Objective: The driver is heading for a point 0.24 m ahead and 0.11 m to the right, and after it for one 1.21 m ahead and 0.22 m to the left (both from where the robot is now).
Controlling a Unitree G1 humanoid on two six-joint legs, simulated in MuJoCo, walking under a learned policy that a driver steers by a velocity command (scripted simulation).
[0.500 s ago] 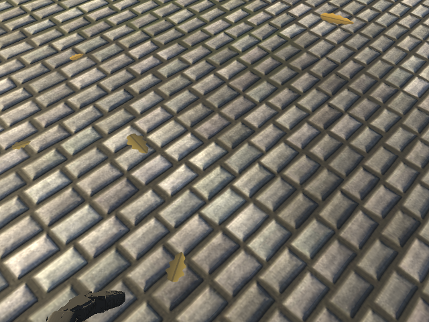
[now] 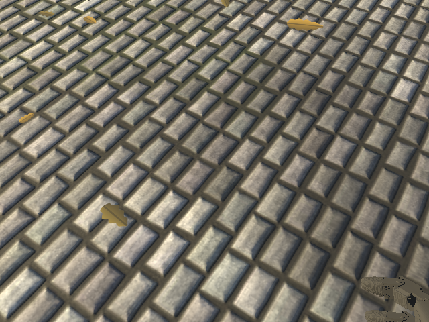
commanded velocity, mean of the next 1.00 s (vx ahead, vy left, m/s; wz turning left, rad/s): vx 0.50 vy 0.00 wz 0.13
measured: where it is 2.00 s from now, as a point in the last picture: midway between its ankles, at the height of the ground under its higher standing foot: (190, 189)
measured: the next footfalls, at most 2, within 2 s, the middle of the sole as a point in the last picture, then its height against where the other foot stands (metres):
right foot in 0.44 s outside the picture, level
left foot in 0.94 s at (198, 277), level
